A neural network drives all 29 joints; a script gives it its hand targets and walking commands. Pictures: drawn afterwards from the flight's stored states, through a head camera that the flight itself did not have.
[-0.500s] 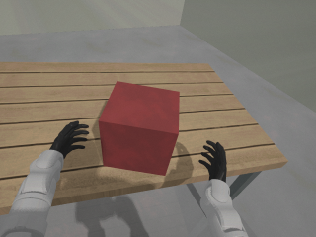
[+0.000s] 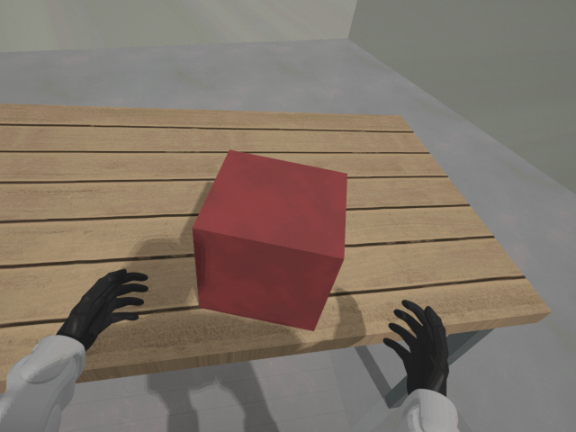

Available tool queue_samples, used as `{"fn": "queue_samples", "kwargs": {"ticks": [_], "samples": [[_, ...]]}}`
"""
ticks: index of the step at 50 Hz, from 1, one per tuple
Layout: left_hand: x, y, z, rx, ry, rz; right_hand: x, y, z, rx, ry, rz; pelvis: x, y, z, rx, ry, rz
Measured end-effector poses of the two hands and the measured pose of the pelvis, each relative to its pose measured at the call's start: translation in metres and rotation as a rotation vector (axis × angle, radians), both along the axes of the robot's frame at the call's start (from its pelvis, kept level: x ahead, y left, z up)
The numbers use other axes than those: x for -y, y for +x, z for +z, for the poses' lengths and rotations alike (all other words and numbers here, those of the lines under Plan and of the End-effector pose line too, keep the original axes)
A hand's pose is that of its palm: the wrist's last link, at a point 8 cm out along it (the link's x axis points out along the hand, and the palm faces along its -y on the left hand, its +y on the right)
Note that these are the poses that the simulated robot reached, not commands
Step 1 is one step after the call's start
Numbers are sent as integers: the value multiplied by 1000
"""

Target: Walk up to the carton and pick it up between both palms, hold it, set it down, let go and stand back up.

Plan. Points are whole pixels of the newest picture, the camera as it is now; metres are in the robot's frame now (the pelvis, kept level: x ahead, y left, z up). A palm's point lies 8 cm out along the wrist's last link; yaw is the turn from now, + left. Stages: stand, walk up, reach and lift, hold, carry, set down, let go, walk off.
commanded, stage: set down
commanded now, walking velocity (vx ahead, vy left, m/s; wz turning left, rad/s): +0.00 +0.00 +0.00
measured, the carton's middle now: (272, 241) +0.42 -0.01 +0.03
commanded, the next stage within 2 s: none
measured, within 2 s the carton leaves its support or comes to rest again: neither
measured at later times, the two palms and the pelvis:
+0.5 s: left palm (63, 370) +0.22 +0.24 +0.04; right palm (438, 404) +0.15 -0.18 +0.07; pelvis +0.00 +0.00 +0.00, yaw +0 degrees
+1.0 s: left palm (75, 379) +0.21 +0.24 +0.02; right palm (435, 411) +0.15 -0.19 +0.03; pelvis +0.02 +0.00 +0.00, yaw +0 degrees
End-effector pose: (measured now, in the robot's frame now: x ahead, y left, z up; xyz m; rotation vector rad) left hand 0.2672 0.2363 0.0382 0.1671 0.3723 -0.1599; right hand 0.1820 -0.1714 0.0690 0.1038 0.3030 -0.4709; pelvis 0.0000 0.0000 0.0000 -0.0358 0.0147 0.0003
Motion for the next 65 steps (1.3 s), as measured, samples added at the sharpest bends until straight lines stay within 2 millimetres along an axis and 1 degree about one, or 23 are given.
{"fn": "queue_samples", "kwargs": {"ticks": [4, 11, 15, 17, 21, 26, 30, 36, 43, 48, 54, 65], "samples": [[0, -16, -6, -25, 5, -9, 3, -12, 2, -9, -3, -2, 0, 3, 0, 1, 0, 0], [-3, -31, 3, 18, 37, -21, 2, -31, 1, -28, 16, 5, 0, 3, 0, 5, 0, 0], [-6, -43, -2, -15, 43, -17, 1, -43, -4, -56, 32, 4, 0, 2, 0, 12, 0, 0], [-7, -48, -3, -24, 45, -9, 2, -45, -5, -61, 34, 7, 0, 1, 0, 13, 0, 0], [-9, -51, -3, -17, 38, 5, 5, -41, -3, -56, 22, 30, 0, 1, 0, 14, 0, 0], [-8, -49, -3, -19, 43, 10, 6, -26, 0, -36, 18, 61, 1, 3, 0, 11, 0, -1], [-7, -44, -4, -27, 43, 4, 7, -20, -10, -80, 20, 76, 2, 7, 0, 5, 1, -1], [-8, -40, -8, -52, 52, 27, 14, -21, -29, -147, 10, 98, 2, 15, 0, -6, 1, -1], [-4, -47, -18, -98, 36, 43, 19, -23, -32, -124, 3, 111, 4, 20, 0, -12, 2, -2], [0, -52, -21, -98, 14, 56, 21, -26, -35, -114, 4, 119, 5, 19, 0, -11, 2, -2], [1, -55, -21, -95, 9, 70, 20, -29, -43, -126, 12, 136, 5, 17, 0, -7, 2, -2], [1, -68, -35, -142, -9, 135, 29, -28, -62, -176, 14, 159, 5, 11, 0, 0, 1, -2]]}}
